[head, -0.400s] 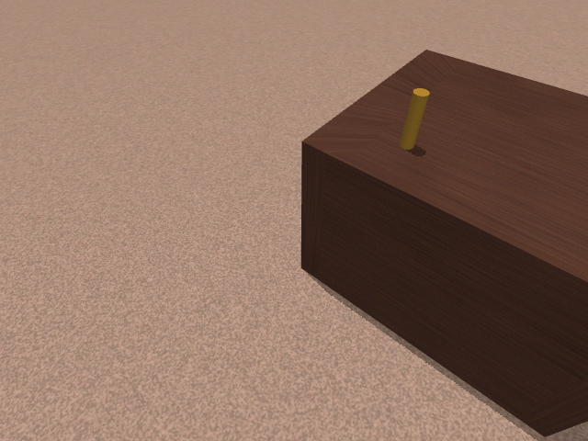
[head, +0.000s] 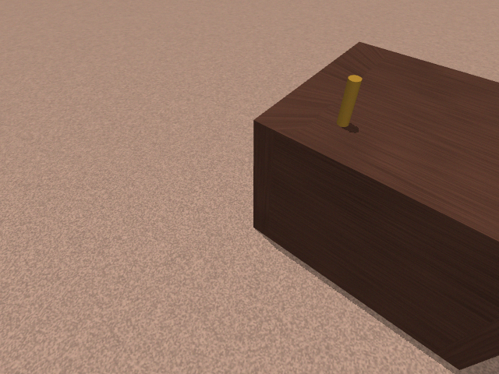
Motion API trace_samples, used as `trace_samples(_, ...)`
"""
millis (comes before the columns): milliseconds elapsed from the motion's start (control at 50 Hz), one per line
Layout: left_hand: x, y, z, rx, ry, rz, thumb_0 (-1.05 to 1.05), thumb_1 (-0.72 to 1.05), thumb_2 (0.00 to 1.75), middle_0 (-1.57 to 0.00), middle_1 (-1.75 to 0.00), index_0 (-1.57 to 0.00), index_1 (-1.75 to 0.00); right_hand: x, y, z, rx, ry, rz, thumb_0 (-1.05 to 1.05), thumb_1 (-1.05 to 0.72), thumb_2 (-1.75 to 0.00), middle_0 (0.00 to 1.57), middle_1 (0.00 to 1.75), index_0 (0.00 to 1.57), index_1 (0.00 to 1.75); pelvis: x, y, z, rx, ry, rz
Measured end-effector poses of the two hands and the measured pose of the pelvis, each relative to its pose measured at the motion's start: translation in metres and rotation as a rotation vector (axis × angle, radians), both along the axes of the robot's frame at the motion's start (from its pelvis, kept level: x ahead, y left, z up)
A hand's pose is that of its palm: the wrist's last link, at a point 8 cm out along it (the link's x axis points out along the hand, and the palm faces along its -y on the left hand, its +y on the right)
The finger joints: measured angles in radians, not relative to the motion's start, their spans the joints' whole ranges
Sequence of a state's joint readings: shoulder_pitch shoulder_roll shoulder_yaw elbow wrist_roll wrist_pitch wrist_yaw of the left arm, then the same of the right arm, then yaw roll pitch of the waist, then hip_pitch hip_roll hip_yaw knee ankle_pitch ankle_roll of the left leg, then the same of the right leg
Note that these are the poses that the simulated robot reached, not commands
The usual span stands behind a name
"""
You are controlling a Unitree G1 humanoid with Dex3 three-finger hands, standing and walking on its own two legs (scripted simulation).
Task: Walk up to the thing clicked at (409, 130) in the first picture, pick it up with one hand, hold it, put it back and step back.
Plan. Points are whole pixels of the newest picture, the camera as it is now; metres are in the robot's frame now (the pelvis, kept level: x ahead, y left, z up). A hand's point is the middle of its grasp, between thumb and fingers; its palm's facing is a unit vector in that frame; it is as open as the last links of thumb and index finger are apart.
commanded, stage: stand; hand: left
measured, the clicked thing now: (348, 102) +0.87 -0.26 -0.05
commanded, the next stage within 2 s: walk up in 0.72 s
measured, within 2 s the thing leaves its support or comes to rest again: neither
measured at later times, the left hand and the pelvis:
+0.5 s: hand out of the picture +0.08 +0.25 -0.16, palm faces -0.02 -0.94 -0.34, open 7.4 cm; pelvis +0.01 +0.00 +0.00, yaw +0 degrees
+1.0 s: hand (138, 370) +0.15 +0.22 -0.15, palm faces -0.22 -0.90 -0.38, open 7.4 cm; pelvis +0.05 -0.05 -0.02, yaw -12 degrees
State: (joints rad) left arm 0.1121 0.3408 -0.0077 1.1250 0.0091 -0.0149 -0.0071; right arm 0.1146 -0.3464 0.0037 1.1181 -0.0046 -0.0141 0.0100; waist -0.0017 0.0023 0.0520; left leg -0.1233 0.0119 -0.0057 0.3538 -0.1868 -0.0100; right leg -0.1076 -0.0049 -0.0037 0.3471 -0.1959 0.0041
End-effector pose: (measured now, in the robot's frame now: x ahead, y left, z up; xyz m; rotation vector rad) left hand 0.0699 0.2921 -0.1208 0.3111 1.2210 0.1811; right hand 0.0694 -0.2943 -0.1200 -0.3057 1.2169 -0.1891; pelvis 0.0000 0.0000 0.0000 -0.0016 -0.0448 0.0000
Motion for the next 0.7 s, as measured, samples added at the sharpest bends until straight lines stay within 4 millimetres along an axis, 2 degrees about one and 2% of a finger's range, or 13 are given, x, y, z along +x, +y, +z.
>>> trace_samples(260,0.003,0.002,0.001,0.005,0.009,0.001,0.01,0.90,0.90,-0.20,-0.30,-0.20,-0.30,0.001,0.000,-0.001,0.002,0.015,0.000,0.00,-0.90,-0.89,0.21,0.30,0.21,0.30,0.005,0.000,0.001,0.001,0.007,0.001)
trace_samples(700,0.009,0.001,0.002,0.007,0.007,0.010,0.01,0.90,0.90,-0.20,-0.30,-0.20,-0.30,0.016,-0.001,0.000,-0.001,0.001,0.008,0.00,-0.90,-0.89,0.21,0.30,0.21,0.30,0.012,-0.001,0.001,0.002,0.009,0.004)
